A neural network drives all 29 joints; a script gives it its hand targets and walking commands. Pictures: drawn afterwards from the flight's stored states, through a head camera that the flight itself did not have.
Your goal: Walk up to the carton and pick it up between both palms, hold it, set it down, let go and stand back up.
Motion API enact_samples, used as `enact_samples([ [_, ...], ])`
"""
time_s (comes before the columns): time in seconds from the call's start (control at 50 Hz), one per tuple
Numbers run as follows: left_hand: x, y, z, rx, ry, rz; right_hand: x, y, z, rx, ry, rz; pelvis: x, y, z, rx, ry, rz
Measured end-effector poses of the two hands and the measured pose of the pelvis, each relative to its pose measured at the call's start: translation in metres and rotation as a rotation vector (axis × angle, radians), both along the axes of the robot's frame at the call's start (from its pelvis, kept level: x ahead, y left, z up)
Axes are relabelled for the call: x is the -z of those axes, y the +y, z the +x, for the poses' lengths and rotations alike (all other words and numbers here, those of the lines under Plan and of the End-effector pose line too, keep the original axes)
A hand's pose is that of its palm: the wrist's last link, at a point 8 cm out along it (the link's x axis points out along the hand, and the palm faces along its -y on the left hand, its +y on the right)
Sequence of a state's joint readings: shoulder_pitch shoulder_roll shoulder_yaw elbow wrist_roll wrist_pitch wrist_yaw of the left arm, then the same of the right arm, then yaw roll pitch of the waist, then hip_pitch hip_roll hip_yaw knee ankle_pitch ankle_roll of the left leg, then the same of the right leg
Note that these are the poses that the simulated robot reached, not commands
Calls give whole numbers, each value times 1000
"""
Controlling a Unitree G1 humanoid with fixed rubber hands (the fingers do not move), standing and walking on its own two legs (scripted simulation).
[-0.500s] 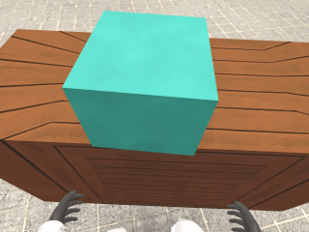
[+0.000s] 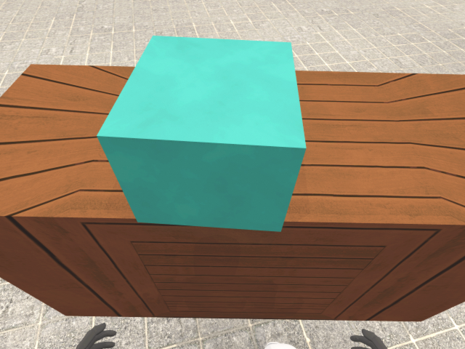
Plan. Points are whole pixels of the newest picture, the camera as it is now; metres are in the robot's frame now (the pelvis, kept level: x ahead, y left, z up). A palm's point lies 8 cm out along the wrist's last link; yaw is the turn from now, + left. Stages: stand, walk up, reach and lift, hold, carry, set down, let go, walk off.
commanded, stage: walk up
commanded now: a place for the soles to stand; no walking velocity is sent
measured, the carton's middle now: (215, 131) +0.48 +0.04 +0.11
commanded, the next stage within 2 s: stand in 1.34 s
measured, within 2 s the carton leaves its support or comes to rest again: neither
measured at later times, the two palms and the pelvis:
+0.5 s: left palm out of the picture +0.13 +0.26 -0.10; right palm out of the picture +0.08 -0.25 -0.11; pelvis +0.02 +0.01 +0.00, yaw -2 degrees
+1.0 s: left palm (83, 327) +0.18 +0.27 -0.10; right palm out of the picture +0.12 -0.23 -0.10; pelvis +0.05 +0.03 +0.00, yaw -5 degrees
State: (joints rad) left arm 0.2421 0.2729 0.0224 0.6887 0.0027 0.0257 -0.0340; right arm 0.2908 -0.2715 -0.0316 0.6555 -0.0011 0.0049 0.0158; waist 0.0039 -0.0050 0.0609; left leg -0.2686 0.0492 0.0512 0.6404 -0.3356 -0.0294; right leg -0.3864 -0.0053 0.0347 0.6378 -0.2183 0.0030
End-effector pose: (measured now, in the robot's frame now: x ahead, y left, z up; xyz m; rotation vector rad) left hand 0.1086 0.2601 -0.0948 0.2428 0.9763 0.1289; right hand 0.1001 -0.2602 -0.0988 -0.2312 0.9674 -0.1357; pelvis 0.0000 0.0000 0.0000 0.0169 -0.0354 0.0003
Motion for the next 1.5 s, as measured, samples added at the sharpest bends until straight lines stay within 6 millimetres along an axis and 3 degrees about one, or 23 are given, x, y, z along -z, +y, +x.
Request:
enact_samples([
  [0.18, 1, 0, 2, 15, 3, -2, 4, -1, -20, 31, 42, -4, 0, 3, 0, 15, 3, 1],
  [0.5, 0, 0, 19, 26, 0, -8, 6, 11, -18, 53, 69, 12, -3, 12, 20, 36, 16, -2],
  [1.02, 4, 13, 71, 81, -7, -1, 4, 27, 18, 100, 40, 4, 0, 31, 47, 83, 8, -12],
  [1.5, 4, 8, 83, 131, -8, 16, 12, 20, -10, 164, 80, 5, 3, 32, 41, 129, -13, -5],
])
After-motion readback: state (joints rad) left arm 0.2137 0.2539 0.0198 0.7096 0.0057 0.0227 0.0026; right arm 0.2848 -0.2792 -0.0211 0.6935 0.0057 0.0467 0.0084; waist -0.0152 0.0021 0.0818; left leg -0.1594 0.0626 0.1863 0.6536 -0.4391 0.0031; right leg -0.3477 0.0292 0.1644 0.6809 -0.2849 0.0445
